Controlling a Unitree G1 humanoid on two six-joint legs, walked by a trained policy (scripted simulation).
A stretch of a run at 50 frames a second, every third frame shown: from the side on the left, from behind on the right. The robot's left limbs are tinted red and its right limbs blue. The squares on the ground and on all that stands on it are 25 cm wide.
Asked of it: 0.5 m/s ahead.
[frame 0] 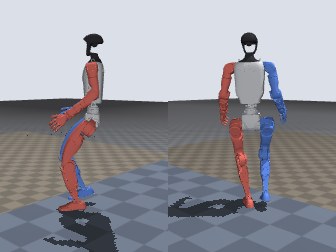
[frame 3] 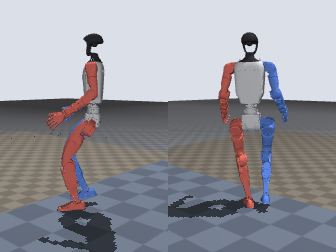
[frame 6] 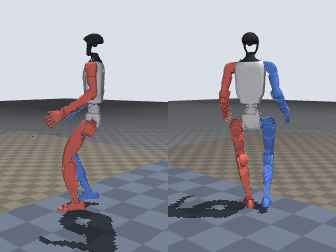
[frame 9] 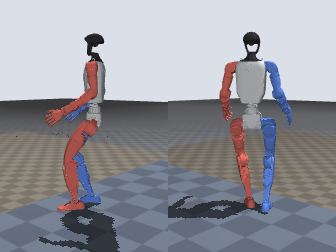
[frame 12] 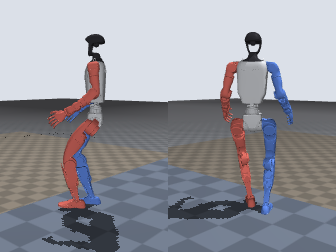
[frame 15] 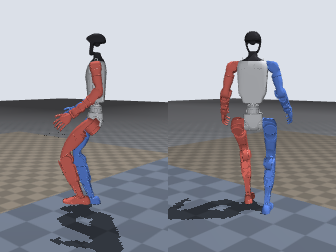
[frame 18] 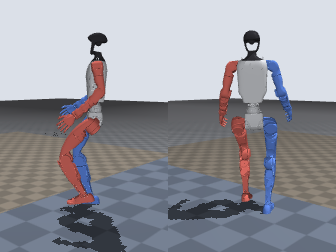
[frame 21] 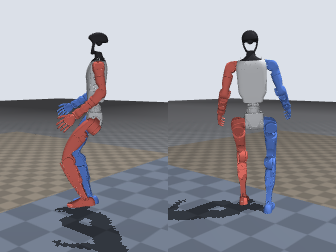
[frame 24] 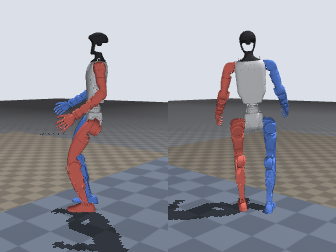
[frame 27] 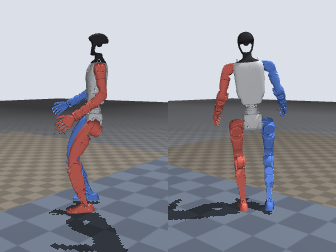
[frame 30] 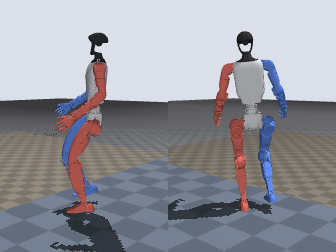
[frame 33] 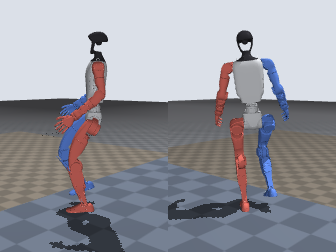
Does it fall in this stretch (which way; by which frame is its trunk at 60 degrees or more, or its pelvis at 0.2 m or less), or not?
no
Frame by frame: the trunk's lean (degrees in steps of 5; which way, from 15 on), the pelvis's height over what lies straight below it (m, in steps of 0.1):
0: 0, 0.7
3: 0, 0.7
6: 0, 0.7
9: 0, 0.7
12: 0, 0.7
15: 0, 0.8
18: 0, 0.8
21: 5, 0.8
24: 5, 0.8
27: 5, 0.7
30: 5, 0.8
33: 5, 0.8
